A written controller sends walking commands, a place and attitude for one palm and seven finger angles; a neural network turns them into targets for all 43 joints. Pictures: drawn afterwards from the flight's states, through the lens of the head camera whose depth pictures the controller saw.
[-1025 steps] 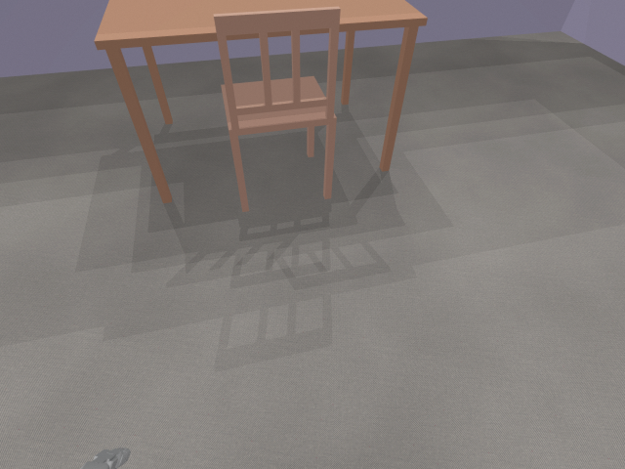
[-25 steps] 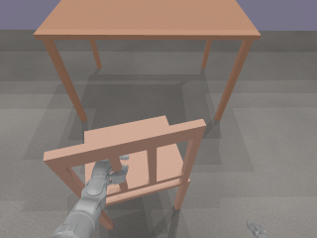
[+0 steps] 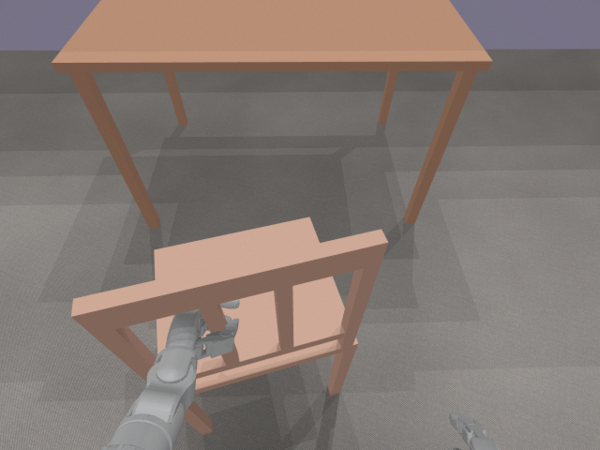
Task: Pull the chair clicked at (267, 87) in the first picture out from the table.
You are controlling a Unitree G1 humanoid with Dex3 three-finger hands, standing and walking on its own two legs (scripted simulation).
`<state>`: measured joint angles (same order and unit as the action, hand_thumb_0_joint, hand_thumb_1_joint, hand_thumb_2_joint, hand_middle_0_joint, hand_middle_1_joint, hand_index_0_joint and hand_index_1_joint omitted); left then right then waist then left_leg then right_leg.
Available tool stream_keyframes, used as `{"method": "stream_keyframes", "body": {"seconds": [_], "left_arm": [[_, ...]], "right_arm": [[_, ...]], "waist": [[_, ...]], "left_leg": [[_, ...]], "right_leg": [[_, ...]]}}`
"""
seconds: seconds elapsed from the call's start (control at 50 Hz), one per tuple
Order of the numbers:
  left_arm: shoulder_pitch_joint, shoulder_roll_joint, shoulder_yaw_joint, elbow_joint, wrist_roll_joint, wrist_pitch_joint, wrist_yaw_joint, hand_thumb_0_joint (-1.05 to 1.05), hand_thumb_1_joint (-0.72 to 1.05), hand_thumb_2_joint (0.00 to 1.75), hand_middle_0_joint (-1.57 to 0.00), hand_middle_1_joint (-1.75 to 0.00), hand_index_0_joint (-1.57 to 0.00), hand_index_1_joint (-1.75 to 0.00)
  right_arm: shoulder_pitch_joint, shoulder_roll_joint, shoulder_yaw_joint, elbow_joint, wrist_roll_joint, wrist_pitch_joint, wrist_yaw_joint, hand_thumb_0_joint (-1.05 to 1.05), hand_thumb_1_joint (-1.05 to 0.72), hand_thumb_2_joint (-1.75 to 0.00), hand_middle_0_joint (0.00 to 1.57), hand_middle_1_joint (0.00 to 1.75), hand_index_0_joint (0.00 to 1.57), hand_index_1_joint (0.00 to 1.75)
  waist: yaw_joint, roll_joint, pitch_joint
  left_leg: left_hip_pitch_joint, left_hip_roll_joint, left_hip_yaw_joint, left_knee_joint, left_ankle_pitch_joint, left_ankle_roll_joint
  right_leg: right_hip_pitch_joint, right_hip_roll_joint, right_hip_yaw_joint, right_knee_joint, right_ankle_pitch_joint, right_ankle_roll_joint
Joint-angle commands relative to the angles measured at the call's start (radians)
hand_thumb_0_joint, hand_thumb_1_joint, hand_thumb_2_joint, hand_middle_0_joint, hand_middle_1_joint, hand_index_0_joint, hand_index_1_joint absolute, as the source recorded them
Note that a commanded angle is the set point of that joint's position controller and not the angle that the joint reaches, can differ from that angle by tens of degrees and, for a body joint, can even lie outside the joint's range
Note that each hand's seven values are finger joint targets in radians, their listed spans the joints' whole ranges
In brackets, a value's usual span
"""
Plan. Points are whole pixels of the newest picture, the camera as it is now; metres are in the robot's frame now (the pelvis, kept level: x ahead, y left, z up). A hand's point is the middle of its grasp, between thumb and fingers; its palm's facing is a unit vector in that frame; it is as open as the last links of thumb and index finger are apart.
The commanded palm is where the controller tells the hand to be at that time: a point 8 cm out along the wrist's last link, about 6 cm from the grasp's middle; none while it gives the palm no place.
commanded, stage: open the thumb and straighten the fingers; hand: left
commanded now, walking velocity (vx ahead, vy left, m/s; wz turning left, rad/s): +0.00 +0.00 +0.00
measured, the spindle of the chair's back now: (221, 334) +0.31 +0.15 -0.12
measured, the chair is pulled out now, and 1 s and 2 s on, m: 0.60 0.60 0.60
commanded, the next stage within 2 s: draw the fingers out of the gap in 0.78 s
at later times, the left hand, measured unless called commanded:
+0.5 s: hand (219, 327) +0.30 +0.14 -0.07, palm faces +0.01 -0.99 -0.16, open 13.6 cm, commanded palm +0.28 +0.19 -0.04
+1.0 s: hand (204, 340) +0.28 +0.16 -0.07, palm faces +0.02 -0.99 -0.16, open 17.5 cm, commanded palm +0.25 +0.20 -0.05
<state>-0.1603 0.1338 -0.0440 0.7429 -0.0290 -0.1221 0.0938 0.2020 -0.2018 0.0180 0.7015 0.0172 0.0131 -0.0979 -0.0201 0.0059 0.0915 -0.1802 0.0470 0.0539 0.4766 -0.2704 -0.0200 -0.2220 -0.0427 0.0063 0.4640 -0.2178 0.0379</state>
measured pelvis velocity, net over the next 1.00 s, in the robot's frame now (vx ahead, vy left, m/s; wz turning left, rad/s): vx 0.02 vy -0.01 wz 0.05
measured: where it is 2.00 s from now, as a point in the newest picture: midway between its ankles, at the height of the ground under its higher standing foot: outside the picture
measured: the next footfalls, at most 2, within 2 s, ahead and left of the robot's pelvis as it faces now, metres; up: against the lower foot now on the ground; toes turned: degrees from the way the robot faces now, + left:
none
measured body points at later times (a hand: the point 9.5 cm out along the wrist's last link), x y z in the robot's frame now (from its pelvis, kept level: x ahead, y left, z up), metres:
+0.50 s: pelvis +0.01 -0.01 -0.03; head +0.06 -0.02 +0.42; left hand +0.29 +0.19 -0.05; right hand +0.14 -0.26 -0.14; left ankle -0.01 +0.13 -0.74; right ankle +0.02 -0.14 -0.74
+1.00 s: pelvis +0.02 -0.01 -0.04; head +0.07 -0.01 +0.41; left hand +0.27 +0.21 -0.06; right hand +0.18 -0.26 -0.13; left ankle -0.01 +0.13 -0.74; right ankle +0.02 -0.14 -0.74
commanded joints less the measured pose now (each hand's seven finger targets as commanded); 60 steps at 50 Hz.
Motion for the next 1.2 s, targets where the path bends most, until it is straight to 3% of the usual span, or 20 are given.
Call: {"method": "stream_keyframes", "body": {"seconds": [0.0, 0.02, 0.04, 0.06, 0.1, 0.16, 0.24, 0.26, 0.42, 0.5, 0.54, 0.62, 0.76, 0.8, 0.84, 0.86, 0.92, 1.0, 1.06, 1.18], "left_arm": [[-0.222, 0.117, 0.027, -0.2, 0.008, -0.053, 0.003, 0.0, 0.9, 0.9, -0.5, -1.45, -0.5, -1.45], [-0.215, 0.148, 0.058, -0.241, 0.01, -0.057, 0.007, 0.0, 0.9, 0.9, -0.5, -1.45, -0.5, -1.45], [-0.119, 0.056, 0.011, -0.148, -0.038, -0.028, -0.015, 0.0, 0.78, 0.84, -0.5, -1.45, -0.5, -1.45], [-0.189, 0.133, 0.07, -0.23, -0.042, -0.049, -0.03, 0.0, 0.66, 0.78, -0.5, -1.45, -0.5, -1.45], [-0.238, 0.173, 0.088, -0.317, -0.041, -0.074, -0.04, 0.0, 0.42, 0.67, -0.5, -1.45, -0.5, -1.45], [-0.213, 0.133, 0.048, -0.358, -0.026, -0.069, -0.055, 0.0, 0.05, 0.49, -0.5, -1.45, -0.5, -1.45], [-0.17, 0.102, 0.028, -0.331, -0.021, -0.003, -0.06, 0.0, -0.43, 0.26, -0.47, -1.38, -0.47, -1.38], [-0.176, 0.222, 0.133, -0.351, -0.022, 0.011, -0.056, 0.0, -0.55, 0.2, -0.45, -1.3, -0.45, -1.3], [-0.139, 0.112, 0.061, -0.454, -0.053, 0.065, -0.089, 0.0, -0.55, 0.2, -0.25, -0.73, -0.25, -0.73], [-0.147, 0.135, 0.072, -0.474, -0.038, 0.083, -0.094, 0.0, -0.55, 0.2, -0.15, -0.43, -0.15, -0.43], [-0.112, 0.22, 0.154, -0.45, -0.028, 0.096, -0.087, 0.0, -0.55, 0.2, -0.1, -0.29, -0.1, -0.29], [-0.055, 0.212, 0.155, -0.513, -0.025, 0.111, -0.09, 0.0, -0.55, 0.2, 0.0, 0.0, 0.0, 0.0], [0.015, 0.146, 0.087, -0.587, -0.048, 0.147, -0.118, 0.0, -0.55, 0.2, 0.0, 0.0, 0.0, 0.0], [0.013, 0.169, 0.097, -0.594, -0.048, 0.157, -0.123, 0.0, -0.55, 0.2, 0.0, 0.0, 0.0, 0.0], [0.017, 0.154, 0.08, -0.621, -0.047, 0.162, -0.125, 0.0, -0.55, 0.2, 0.0, 0.0, 0.0, 0.0], [0.022, 0.262, 0.182, -0.602, -0.045, 0.161, -0.119, 0.0, -0.55, 0.2, 0.0, 0.0, 0.0, 0.0], [0.146, 0.205, 0.134, -0.701, -0.043, 0.146, -0.124, 0.0, -0.55, 0.2, 0.0, 0.0, 0.0, 0.0], [0.247, 0.15, 0.061, -0.776, -0.047, 0.155, -0.117, 0.0, -0.55, 0.2, 0.0, 0.0, 0.0, 0.0], [0.333, 0.144, 0.059, -0.779, -0.044, 0.18, -0.11, 0.0, -0.55, 0.2, 0.0, 0.0, 0.0, 0.0], [0.388, 0.179, 0.063, -0.924, -0.023, 0.173, -0.081, 0.0, -0.55, 0.2, 0.0, 0.0, 0.0, 0.0]], "right_arm": [[-0.038, -0.133, -0.05, -0.124, 0.005, -0.035, -0.014, 0.0, -0.9, -0.9, 0.2, 0.3, 0.2, 0.3], [-0.041, -0.135, -0.053, -0.132, 0.004, -0.034, -0.012, 0.0, -0.9, -0.9, 0.2, 0.3, 0.2, 0.3], [-0.003, -0.175, -0.059, -0.113, 0.039, -0.035, 0.021, 0.0, -0.9, -0.9, 0.2, 0.3, 0.2, 0.3], [-0.025, -0.188, -0.064, -0.126, 0.042, -0.043, 0.034, 0.0, -0.9, -0.9, 0.2, 0.3, 0.2, 0.3], [-0.036, -0.18, -0.067, -0.139, 0.039, -0.054, 0.041, 0.0, -0.9, -0.9, 0.2, 0.3, 0.2, 0.3], [-0.024, -0.169, -0.067, -0.15, 0.031, -0.077, 0.059, 0.0, -0.9, -0.9, 0.2, 0.3, 0.2, 0.3], [-0.01, -0.181, -0.075, -0.167, 0.03, -0.08, 0.071, 0.0, -0.9, -0.9, 0.2, 0.3, 0.2, 0.3], [-0.007, -0.198, -0.079, -0.17, 0.029, -0.075, 0.066, 0.0, -0.9, -0.9, 0.2, 0.3, 0.2, 0.3], [0.008, -0.194, -0.077, -0.208, 0.023, -0.099, 0.048, 0.0, -0.9, -0.9, 0.2, 0.3, 0.2, 0.3], [0.022, -0.195, -0.077, -0.209, 0.019, -0.105, 0.042, 0.0, -0.9, -0.9, 0.2, 0.3, 0.2, 0.3], [0.03, -0.201, -0.077, -0.206, 0.015, -0.099, 0.04, 0.0, -0.9, -0.9, 0.2, 0.3, 0.2, 0.3], [0.026, -0.185, -0.073, -0.229, 0.012, -0.097, 0.04, 0.0, -0.9, -0.9, 0.2, 0.3, 0.2, 0.3], [0.018, -0.187, -0.069, -0.249, 0.017, -0.11, 0.036, 0.0, -0.9, -0.9, 0.2, 0.3, 0.2, 0.3], [0.02, -0.193, -0.069, -0.248, 0.018, -0.112, 0.033, 0.0, -0.9, -0.9, 0.2, 0.3, 0.2, 0.3], [0.016, -0.191, -0.07, -0.254, 0.018, -0.116, 0.031, 0.0, -0.9, -0.9, 0.2, 0.3, 0.2, 0.3], [0.023, -0.203, -0.072, -0.248, 0.015, -0.111, 0.026, 0.0, -0.9, -0.9, 0.2, 0.3, 0.2, 0.3], [0.006, -0.182, -0.07, -0.278, 0.015, -0.122, 0.026, 0.0, -0.9, -0.9, 0.2, 0.3, 0.2, 0.3], [0.0, -0.179, -0.066, -0.295, 0.018, -0.14, 0.033, 0.0, -0.9, -0.9, 0.2, 0.3, 0.2, 0.3], [-0.006, -0.181, -0.068, -0.31, 0.018, -0.143, 0.033, 0.0, -0.9, -0.9, 0.2, 0.3, 0.2, 0.3], [-0.02, -0.177, -0.063, -0.333, 0.013, -0.156, 0.019, 0.0, -0.9, -0.9, 0.2, 0.3, 0.2, 0.3]], "waist": [[0.005, 0.009, -0.287], [0.009, 0.007, -0.291], [-0.06, -0.168, -0.271], [-0.037, -0.18, -0.278], [-0.041, -0.047, -0.288], [-0.042, 0.078, -0.315], [-0.04, 0.033, -0.341], [-0.023, 0.021, -0.362], [-0.042, -0.054, -0.419], [-0.048, -0.059, -0.414], [-0.036, -0.073, -0.41], [-0.019, -0.014, -0.432], [-0.048, -0.042, -0.417], [-0.051, -0.032, -0.402], [-0.05, -0.016, -0.411], [-0.036, -0.027, -0.413], [-0.014, 0.028, -0.462], [-0.029, 0.035, -0.434], [-0.029, -0.038, -0.387], [-0.022, 0.011, -0.37]], "left_leg": [[0.093, 0.075, -0.065, -0.05, 0.299, 0.033], [0.094, 0.074, -0.066, -0.049, 0.292, 0.032], [-0.067, 0.015, -0.032, -0.032, 0.182, 0.031], [-0.112, 0.01, -0.026, -0.013, 0.129, 0.038], [-0.125, -0.01, -0.017, 0.003, 0.074, 0.039], [-0.129, -0.021, -0.013, 0.05, 0.07, 0.033], [-0.183, -0.024, -0.024, 0.099, 0.054, 0.033], [-0.201, -0.026, -0.026, 0.103, 0.05, 0.033], [-0.208, -0.027, -0.03, 0.169, 0.133, 0.035], [-0.224, -0.03, -0.036, 0.191, 0.145, 0.036], [-0.244, -0.03, -0.035, 0.207, 0.154, 0.036], [-0.239, -0.032, -0.029, 0.22, 0.199, 0.035], [-0.246, -0.03, -0.032, 0.247, 0.223, 0.035], [-0.251, -0.029, -0.037, 0.25, 0.213, 0.034], [-0.242, -0.03, -0.039, 0.254, 0.211, 0.034], [-0.26, -0.031, -0.043, 0.257, 0.202, 0.034], [-0.226, -0.033, -0.036, 0.254, 0.254, 0.033], [-0.223, -0.024, -0.051, 0.261, 0.277, 0.029], [-0.266, -0.025, -0.058, 0.263, 0.212, 0.03], [-0.281, -0.031, -0.065, 0.274, 0.162, 0.033]], "right_leg": [[0.095, -0.065, 0.037, -0.034, 0.302, -0.058], [0.099, -0.066, 0.042, -0.036, 0.299, -0.06], [0.027, -0.024, -0.058, -0.005, 0.21, -0.041], [0.007, -0.02, -0.045, 0.017, 0.175, -0.043], [-0.018, -0.02, -0.038, 0.027, 0.113, -0.045], [-0.089, -0.005, -0.047, 0.06, 0.077, -0.054], [-0.139, 0.004, -0.06, 0.11, 0.058, -0.05], [-0.117, 0.001, -0.052, 0.119, 0.063, -0.05], [-0.149, 0.01, -0.071, 0.188, 0.143, -0.039], [-0.171, 0.011, -0.073, 0.21, 0.152, -0.036], [-0.176, 0.011, -0.069, 0.223, 0.164, -0.035], [-0.149, 0.005, -0.067, 0.241, 0.213, -0.04], [-0.17, 0.008, -0.077, 0.248, 0.253, -0.035], [-0.182, 0.007, -0.078, 0.249, 0.24, -0.036], [-0.195, 0.006, -0.081, 0.252, 0.221, -0.036], [-0.187, 0.006, -0.076, 0.256, 0.214, -0.038], [-0.153, 0.001, -0.078, 0.269, 0.247, -0.045], [-0.186, 0.001, -0.09, 0.273, 0.232, -0.043], [-0.216, 0.007, -0.101, 0.275, 0.18, -0.038], [-0.249, 0.005, -0.098, 0.288, 0.106, -0.045]]}}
